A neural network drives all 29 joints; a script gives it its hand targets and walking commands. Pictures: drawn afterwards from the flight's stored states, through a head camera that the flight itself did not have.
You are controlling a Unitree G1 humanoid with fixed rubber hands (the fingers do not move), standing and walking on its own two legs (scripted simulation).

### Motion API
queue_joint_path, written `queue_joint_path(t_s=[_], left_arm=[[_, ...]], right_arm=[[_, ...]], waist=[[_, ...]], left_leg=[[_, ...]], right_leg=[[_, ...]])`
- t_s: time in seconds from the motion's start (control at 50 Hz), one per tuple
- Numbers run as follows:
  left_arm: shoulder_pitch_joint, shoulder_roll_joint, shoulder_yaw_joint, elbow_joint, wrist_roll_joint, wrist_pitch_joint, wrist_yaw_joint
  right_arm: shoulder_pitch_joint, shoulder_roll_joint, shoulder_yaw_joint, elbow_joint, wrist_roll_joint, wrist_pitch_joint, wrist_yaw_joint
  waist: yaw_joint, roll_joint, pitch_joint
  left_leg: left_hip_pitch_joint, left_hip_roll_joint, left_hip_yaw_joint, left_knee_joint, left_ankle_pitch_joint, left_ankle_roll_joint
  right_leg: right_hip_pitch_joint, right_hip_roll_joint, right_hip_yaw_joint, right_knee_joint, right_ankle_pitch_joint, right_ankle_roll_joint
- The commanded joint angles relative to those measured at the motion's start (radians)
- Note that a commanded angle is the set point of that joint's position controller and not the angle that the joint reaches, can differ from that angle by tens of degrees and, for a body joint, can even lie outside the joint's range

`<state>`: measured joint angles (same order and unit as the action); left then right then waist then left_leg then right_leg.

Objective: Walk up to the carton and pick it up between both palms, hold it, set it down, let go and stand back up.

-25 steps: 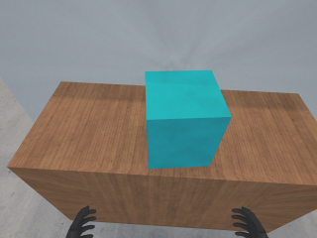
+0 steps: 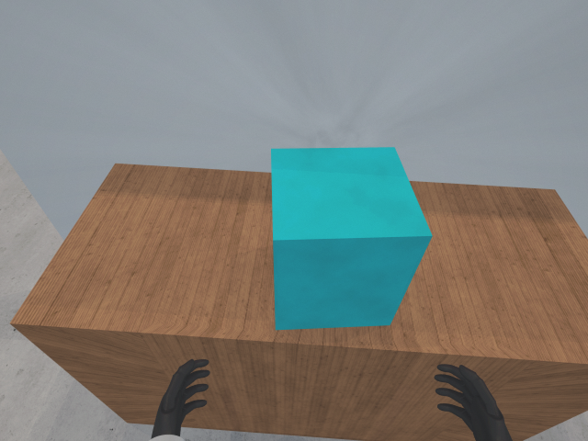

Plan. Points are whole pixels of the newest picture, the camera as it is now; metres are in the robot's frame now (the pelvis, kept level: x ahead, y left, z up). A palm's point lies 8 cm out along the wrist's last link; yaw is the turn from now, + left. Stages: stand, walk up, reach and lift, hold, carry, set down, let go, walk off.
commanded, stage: reach and lift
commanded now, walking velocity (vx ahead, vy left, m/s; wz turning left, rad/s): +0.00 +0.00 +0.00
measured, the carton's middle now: (333, 241) +0.44 -0.05 +0.00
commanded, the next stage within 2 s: none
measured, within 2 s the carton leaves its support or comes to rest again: neither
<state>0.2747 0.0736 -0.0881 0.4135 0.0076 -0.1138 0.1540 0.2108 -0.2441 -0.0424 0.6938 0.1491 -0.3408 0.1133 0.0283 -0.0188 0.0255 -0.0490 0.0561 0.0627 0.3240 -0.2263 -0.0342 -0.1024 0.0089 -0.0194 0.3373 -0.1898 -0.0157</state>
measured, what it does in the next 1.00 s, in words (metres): stands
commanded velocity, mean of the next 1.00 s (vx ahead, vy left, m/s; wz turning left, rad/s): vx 0.00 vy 0.00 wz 0.00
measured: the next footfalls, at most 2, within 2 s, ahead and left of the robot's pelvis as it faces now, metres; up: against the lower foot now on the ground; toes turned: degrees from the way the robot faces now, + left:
none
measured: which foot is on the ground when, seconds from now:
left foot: down 0.00-1.00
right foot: down 0.00-1.00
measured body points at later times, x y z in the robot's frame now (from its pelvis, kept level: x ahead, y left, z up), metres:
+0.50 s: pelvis +0.00 +0.00 +0.00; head -0.01 +0.00 +0.45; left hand +0.22 +0.16 -0.03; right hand +0.23 -0.24 -0.03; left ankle -0.03 +0.14 -0.75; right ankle +0.00 -0.11 -0.75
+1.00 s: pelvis -0.01 +0.00 +0.00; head +0.00 +0.00 +0.45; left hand +0.31 +0.15 +0.04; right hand +0.31 -0.24 +0.04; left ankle -0.03 +0.14 -0.75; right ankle +0.00 -0.11 -0.75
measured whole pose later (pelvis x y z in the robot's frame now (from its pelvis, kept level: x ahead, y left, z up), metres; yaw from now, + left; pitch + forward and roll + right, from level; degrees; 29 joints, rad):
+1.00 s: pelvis -0.01 +0.00 +0.00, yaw -2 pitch +0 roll +1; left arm -0.18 0.00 0.02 0.27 0.02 0.23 0.20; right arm -0.25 -0.31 0.00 0.59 0.26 -0.08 0.06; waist 0.03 -0.03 0.02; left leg -0.09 0.06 0.10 0.28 -0.18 -0.04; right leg -0.17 0.02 0.02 0.33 -0.15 -0.02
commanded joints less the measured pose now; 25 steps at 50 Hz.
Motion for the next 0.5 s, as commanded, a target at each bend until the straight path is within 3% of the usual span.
queue_joint_path(t_s=[0.0, 0.06, 0.2, 0.32, 0.38, 0.48], left_arm=[[-0.083, 0.03, 0.0, -0.138, -0.009, -0.103, 0.001], [-0.099, 0.016, -0.01, -0.139, -0.012, -0.131, 0.01], [-0.071, -0.01, -0.022, -0.146, -0.009, -0.203, 0.019], [-0.18, -0.004, -0.028, -0.145, -0.02, -0.246, 0.032], [-0.244, -0.009, -0.021, -0.143, -0.029, -0.218, 0.047], [-0.316, -0.024, -0.012, -0.182, -0.037, -0.13, 0.054]], right_arm=[[-0.09, -0.125, -0.039, -0.132, 0.019, -0.083, -0.014], [-0.109, -0.121, -0.036, -0.133, 0.026, -0.095, -0.014], [-0.112, -0.132, -0.017, -0.125, 0.071, -0.151, -0.018], [-0.217, -0.146, 0.002, -0.104, 0.104, -0.178, -0.016], [-0.288, -0.159, 0.0, -0.116, 0.105, -0.143, -0.014], [-0.358, -0.172, 0.006, -0.165, 0.116, -0.069, -0.019]], waist=[[-0.003, -0.043, -0.085], [0.001, -0.041, -0.073], [0.0, -0.031, -0.114], [-0.007, -0.035, -0.114], [-0.005, -0.047, -0.112], [-0.005, -0.058, -0.154]], left_leg=[[-0.02, -0.063, -0.012, -0.013, 0.187, 0.002], [-0.021, -0.059, -0.015, -0.014, 0.168, -0.001], [0.002, -0.061, -0.028, 0.019, 0.268, -0.016], [-0.044, -0.066, -0.025, 0.023, 0.205, -0.008], [-0.07, -0.065, -0.019, 0.0, 0.118, 0.001], [-0.046, -0.062, -0.016, -0.009, 0.132, 0.005]], right_leg=[[0.042, 0.018, 0.04, -0.027, 0.23, -0.017], [0.026, 0.021, 0.039, -0.027, 0.182, -0.022], [0.06, 0.034, 0.043, 0.004, 0.309, -0.017], [0.041, 0.031, 0.055, 0.021, 0.269, -0.012], [0.022, 0.028, 0.058, 0.017, 0.191, -0.01], [0.029, 0.025, 0.064, 0.005, 0.222, -0.009]])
